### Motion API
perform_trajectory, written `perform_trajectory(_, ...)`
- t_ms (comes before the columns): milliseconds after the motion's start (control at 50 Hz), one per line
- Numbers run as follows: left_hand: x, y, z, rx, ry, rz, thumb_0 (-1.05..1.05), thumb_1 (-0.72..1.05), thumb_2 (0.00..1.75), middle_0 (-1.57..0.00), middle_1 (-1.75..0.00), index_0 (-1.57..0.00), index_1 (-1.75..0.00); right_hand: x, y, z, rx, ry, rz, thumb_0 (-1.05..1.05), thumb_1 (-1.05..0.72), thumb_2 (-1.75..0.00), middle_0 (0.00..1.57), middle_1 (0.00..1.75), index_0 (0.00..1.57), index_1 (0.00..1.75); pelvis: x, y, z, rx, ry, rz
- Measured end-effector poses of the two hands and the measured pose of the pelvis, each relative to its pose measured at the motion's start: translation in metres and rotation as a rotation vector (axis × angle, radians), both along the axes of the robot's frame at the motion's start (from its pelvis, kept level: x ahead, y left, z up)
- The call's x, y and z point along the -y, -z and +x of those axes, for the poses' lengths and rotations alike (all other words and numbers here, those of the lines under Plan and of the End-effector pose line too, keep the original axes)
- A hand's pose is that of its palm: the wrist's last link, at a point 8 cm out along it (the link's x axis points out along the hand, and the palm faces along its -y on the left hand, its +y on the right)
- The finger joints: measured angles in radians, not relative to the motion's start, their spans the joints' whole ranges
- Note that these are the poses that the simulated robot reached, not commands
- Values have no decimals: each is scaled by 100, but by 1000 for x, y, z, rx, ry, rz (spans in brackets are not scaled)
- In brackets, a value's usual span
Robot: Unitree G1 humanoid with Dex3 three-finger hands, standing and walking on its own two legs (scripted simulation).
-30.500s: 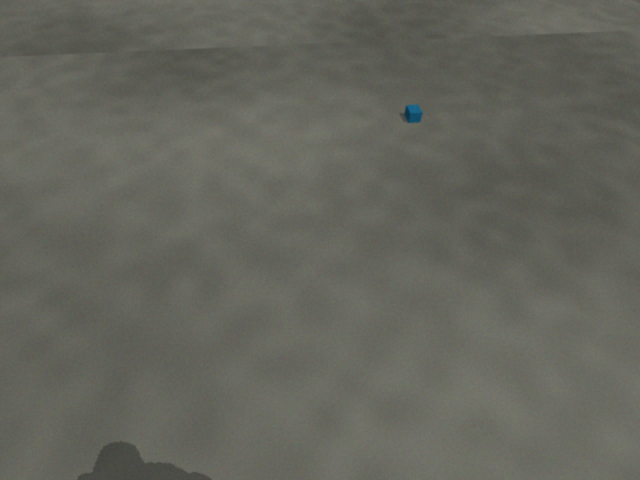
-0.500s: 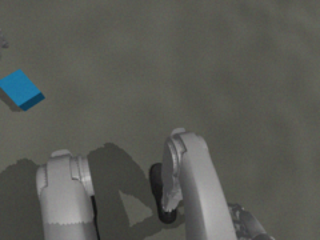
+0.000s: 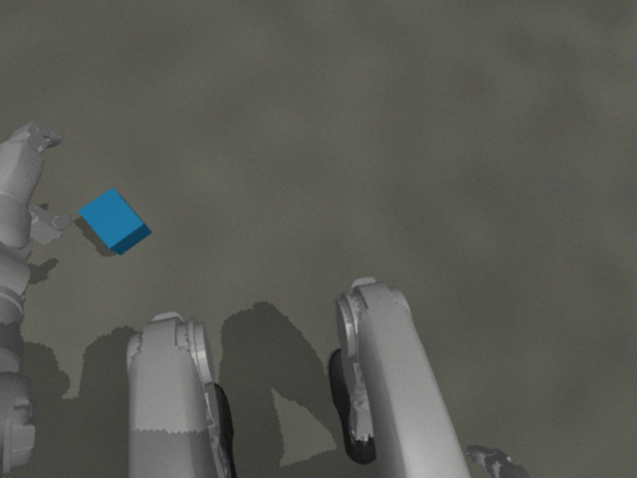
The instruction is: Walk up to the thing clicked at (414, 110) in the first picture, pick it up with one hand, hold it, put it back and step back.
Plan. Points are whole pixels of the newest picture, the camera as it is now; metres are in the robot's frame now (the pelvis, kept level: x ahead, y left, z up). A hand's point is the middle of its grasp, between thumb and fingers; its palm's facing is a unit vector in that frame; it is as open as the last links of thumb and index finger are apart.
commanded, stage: home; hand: left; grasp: from above
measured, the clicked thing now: (116, 222) +0.51 +0.27 -0.36
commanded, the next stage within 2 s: none
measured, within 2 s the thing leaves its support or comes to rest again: neither
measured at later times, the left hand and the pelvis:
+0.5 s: hand out of the picture +0.29 +0.22 +0.09, palm faces +0.01 -0.93 -0.38, open 7.5 cm; pelvis +0.02 -0.01 +0.19, yaw +5 degrees
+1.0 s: hand out of the picture +0.22 +0.20 +0.27, palm faces +0.17 -0.96 -0.21, open 7.4 cm; pelvis +0.07 +0.00 +0.32, yaw +6 degrees
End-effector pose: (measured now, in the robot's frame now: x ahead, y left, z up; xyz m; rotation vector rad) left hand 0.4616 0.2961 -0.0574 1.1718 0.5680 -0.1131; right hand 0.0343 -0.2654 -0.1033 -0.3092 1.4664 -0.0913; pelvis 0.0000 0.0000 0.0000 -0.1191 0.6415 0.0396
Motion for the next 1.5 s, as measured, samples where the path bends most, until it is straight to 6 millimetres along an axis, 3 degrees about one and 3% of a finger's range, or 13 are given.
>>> perform_trajectory(200,4,-74,-101,27,-180,-306,0,68,89,-22,-37,-21,-37,6,-74,109,323,-91,-33,0,-90,-90,20,30,20,29,3,-71,-5,56,-24,23)
perform_trajectory(280,10,-101,-134,24,-286,-398,0,79,89,-21,-33,-21,-33,-4,-111,145,457,-115,-21,0,-90,-90,20,30,20,29,6,-102,-5,91,-35,33)
perform_trajectory(380,23,-139,-167,1,-424,-528,1,86,89,-21,-31,-21,-31,-19,-159,174,573,-117,4,0,-90,-90,20,30,20,30,8,-144,2,132,-47,48)
perform_trajectory(520,36,-192,-191,-15,-567,-666,1,89,89,-21,-30,-20,-30,-33,-219,186,656,-94,18,0,-90,-90,21,30,21,30,8,-197,18,201,-57,61)
perform_trajectory(700,43,-262,-216,-39,-703,-791,1,90,89,-20,-30,-20,-30,-35,-285,174,675,-39,-19,1,-90,-90,21,30,21,30,4,-260,41,297,-66,70)
perform_trajectory(860,47,-319,-243,-42,-727,-818,1,90,89,-20,-30,-20,-29,-35,-332,175,736,-7,-50,1,-90,-90,21,30,21,30,-1,-301,61,381,-73,79)
perform_trajectory(960,49,-349,-258,-18,-718,-825,1,90,90,-20,-30,-20,-30,-39,-352,187,804,-9,-46,1,-90,-90,21,30,21,30,-4,-316,70,420,-77,85)
perform_trajectory(1060,49,-363,-269,-6,-719,-828,1,90,90,-20,-30,-20,-30,-45,-365,204,874,-35,-25,1,-90,-90,21,30,21,30,-4,-322,73,447,-84,91)
perform_trajectory(1260,53,-357,-277,-24,-737,-844,1,90,90,-20,-30,-20,-29,-50,-377,226,943,-105,-8,1,-90,-90,21,30,21,30,1,-322,71,468,-95,100)
perform_trajectory(1500,54,-359,-272,-23,-722,-833,1,86,87,-19,-29,-19,-29,-44,-369,215,897,-89,-22,1,-90,-90,21,30,21,30,1,-323,73,466,-91,99)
